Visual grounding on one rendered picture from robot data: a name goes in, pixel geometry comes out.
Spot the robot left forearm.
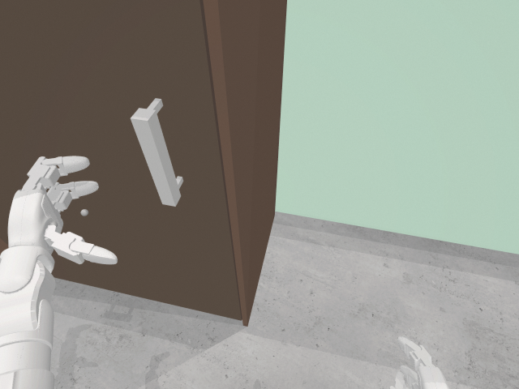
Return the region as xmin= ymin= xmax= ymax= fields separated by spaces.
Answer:
xmin=0 ymin=245 xmax=55 ymax=389

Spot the handle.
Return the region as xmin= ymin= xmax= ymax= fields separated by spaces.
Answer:
xmin=131 ymin=98 xmax=183 ymax=207

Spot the left robot hand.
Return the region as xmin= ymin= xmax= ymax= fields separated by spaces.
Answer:
xmin=8 ymin=156 xmax=118 ymax=264

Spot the right robot hand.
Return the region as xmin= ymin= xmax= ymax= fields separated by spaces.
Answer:
xmin=390 ymin=336 xmax=449 ymax=389

